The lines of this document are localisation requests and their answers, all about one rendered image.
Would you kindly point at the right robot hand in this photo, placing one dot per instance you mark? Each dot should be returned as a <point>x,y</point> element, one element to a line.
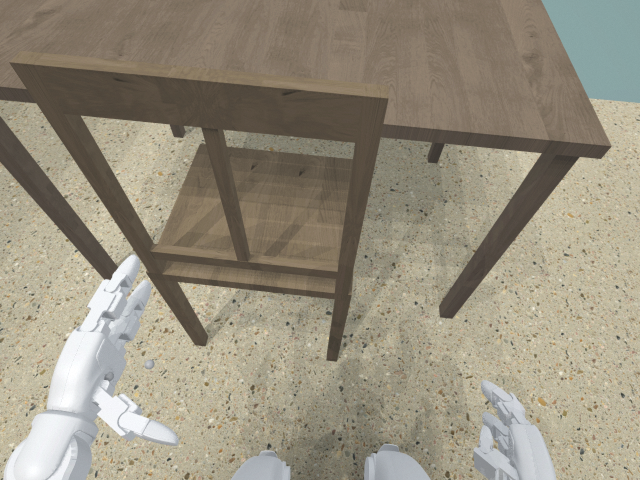
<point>521,445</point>

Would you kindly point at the left robot hand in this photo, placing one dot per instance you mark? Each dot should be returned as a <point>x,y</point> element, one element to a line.
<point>96,348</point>

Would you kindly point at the right robot thigh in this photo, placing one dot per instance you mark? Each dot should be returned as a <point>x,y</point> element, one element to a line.
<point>392,465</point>

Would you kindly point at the right robot shin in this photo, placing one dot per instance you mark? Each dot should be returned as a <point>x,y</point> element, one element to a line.
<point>389,447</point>

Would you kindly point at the robot left forearm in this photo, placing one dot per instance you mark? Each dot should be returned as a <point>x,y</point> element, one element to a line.
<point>57,448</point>

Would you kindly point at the chair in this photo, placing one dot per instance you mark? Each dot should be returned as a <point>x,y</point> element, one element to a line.
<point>244,218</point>

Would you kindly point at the table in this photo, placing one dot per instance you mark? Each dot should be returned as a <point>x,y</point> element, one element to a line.
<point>482,73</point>

